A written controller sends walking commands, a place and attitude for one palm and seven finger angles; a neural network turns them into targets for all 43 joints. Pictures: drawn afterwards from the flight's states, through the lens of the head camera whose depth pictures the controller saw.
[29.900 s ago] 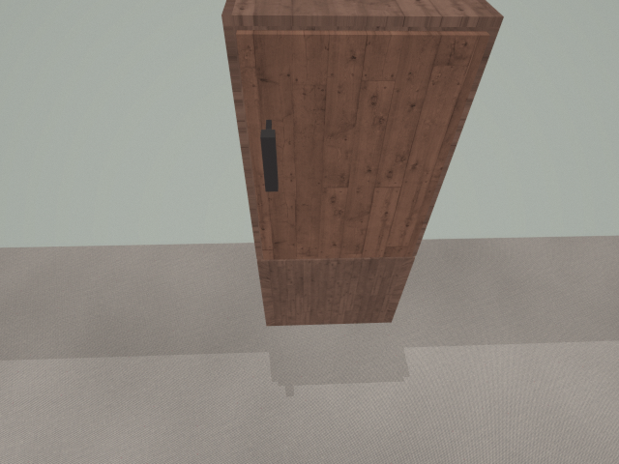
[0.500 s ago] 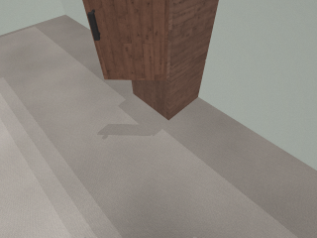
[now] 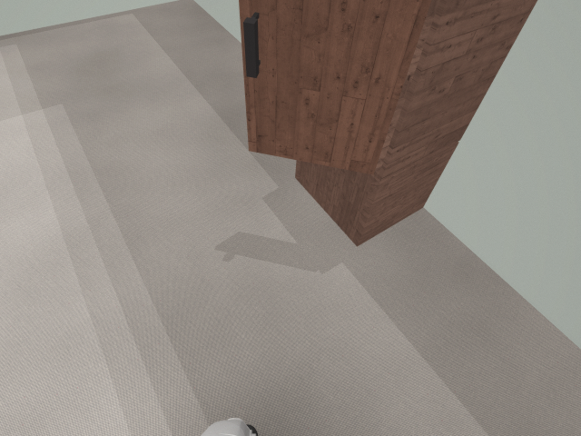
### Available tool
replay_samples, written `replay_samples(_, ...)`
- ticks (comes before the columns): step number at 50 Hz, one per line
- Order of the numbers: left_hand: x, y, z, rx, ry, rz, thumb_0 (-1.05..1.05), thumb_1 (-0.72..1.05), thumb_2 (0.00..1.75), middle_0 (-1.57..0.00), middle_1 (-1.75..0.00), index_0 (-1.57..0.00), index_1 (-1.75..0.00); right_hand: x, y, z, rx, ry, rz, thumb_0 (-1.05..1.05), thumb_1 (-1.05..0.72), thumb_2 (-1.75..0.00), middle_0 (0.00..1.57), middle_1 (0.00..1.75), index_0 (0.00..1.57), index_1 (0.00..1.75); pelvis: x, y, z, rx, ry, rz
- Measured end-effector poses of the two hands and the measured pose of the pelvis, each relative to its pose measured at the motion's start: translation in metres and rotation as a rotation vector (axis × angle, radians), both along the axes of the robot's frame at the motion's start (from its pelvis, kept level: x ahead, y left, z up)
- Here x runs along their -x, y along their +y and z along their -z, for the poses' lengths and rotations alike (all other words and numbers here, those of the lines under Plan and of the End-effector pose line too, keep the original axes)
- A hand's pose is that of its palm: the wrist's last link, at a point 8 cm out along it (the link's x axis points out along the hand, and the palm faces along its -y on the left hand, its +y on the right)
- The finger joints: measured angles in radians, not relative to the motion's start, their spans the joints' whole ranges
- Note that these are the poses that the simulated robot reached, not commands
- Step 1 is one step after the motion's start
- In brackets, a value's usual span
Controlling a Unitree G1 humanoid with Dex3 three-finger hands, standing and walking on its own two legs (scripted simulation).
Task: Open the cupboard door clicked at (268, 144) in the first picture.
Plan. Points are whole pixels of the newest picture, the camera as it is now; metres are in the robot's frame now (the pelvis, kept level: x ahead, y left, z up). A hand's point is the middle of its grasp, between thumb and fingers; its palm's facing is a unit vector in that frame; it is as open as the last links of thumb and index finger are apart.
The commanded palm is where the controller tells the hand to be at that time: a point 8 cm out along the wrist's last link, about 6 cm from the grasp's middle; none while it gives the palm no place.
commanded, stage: take the last steps up to it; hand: left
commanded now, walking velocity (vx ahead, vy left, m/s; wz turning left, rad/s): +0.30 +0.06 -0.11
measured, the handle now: (254, 45) +0.92 +0.20 +0.04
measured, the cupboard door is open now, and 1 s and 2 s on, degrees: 44 44 44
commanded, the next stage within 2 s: come to a stop and stand still in 0.68 s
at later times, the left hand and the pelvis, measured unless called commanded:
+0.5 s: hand (215, 309) +0.32 +0.17 -0.14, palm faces -0.09 -0.97 -0.22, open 7.4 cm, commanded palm none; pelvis +0.17 +0.00 +0.00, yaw -4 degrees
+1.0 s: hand (192, 334) +0.29 +0.21 -0.18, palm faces -0.02 -0.99 -0.15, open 7.3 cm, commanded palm none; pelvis +0.31 +0.04 +0.01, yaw -5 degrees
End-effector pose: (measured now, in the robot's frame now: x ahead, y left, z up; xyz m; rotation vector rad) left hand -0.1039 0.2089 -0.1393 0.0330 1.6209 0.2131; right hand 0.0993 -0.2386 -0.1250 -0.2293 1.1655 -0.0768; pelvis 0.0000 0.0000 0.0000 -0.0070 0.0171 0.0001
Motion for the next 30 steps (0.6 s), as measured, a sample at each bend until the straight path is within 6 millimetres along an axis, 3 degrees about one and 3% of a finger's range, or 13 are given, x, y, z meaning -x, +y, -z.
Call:
replay_samples(2,-0.016,0.012,0.006,0.007,0.023,0.011,0.01,0.91,0.9,-0.2,-0.3,-0.2,-0.3,-0.02,0.014,-0.001,0.009,-0.038,0.003,0.0,-0.91,-0.9,0.2,0.3,0.2,0.3,-0.012,0.009,0.003,-0.006,-0.009,0.007)
replay_samples(4,-0.046,0.024,0.007,0.001,-0.001,0.032,0.01,0.91,0.9,-0.2,-0.3,-0.2,-0.3,-0.028,0.026,-0.004,0.007,-0.046,0.022,0.0,-0.91,-0.9,0.2,0.3,0.2,0.3,-0.024,0.016,-0.001,-0.009,-0.013,0.022)
replay_samples(7,-0.107,0.039,0.003,-0.012,-0.101,0.073,0.01,0.91,0.9,-0.2,-0.3,-0.2,-0.3,-0.029,0.037,-0.009,-0.003,-0.033,0.074,-0.01,-0.92,-0.9,0.2,0.3,0.2,0.3,-0.043,0.023,-0.01,-0.016,-0.016,0.039)
replay_samples(9,-0.152,0.045,-0.002,-0.022,-0.182,0.105,0.01,0.91,0.9,-0.2,-0.3,-0.2,-0.3,-0.028,0.035,-0.013,0.012,-0.03,0.115,-0.02,-0.94,-0.9,0.2,0.3,0.2,0.3,-0.056,0.027,-0.014,-0.021,-0.015,0.05)
replay_samples(15,-0.28,0.05,-0.02,-0.047,-0.401,0.188,0.01,0.92,0.9,-0.2,-0.3,-0.19,-0.3,-0.004,0.033,-0.008,0.002,0.103,0.178,-0.02,-0.94,-0.9,0.2,0.3,0.2,0.3,-0.097,0.029,-0.019,-0.033,-0.021,0.062)
replay_samples(21,-0.382,0.03,-0.032,-0.063,-0.525,0.285,0.01,0.92,0.9,-0.2,-0.3,-0.19,-0.3,0.023,0.036,0.009,-0.053,0.278,0.257,-0.01,-0.92,-0.9,0.2,0.3,0.2,0.3,-0.143,0.016,-0.012,-0.047,-0.03,0.08)
replay_samples(23,-0.408,0.02,-0.03,-0.069,-0.556,0.307,0.01,0.92,0.9,-0.2,-0.3,-0.2,-0.3,0.027,0.036,0.018,-0.074,0.332,0.277,0.0,-0.91,-0.9,0.2,0.3,0.2,0.3,-0.161,0.008,-0.004,-0.048,-0.034,0.081)
replay_samples(25,-0.421,0.013,-0.028,-0.071,-0.575,0.307,0.01,0.92,0.9,-0.2,-0.3,-0.2,-0.3,0.024,0.034,0.022,-0.09,0.377,0.287,0.0,-0.91,-0.9,0.2,0.3,0.2,0.3,-0.173,0.002,-0.001,-0.033,-0.043,0.076)
replay_samples(27,-0.421,0.008,-0.028,-0.069,-0.557,0.29,0.0,0.91,0.9,-0.2,-0.3,-0.2,-0.3,0.009,0.03,0.019,-0.093,0.388,0.29,0.0,-0.91,-0.9,0.2,0.3,0.2,0.3,-0.185,-0.001,-0.004,-0.028,-0.05,0.072)
replay_samples(30,-0.407,0.005,-0.027,-0.059,-0.478,0.252,0.0,0.92,0.9,-0.2,-0.3,-0.2,-0.3,-0.028,0.023,0.011,-0.083,0.345,0.282,0.0,-0.91,-0.9,0.2,0.3,0.2,0.3,-0.203,-0.003,-0.014,-0.021,-0.043,0.07)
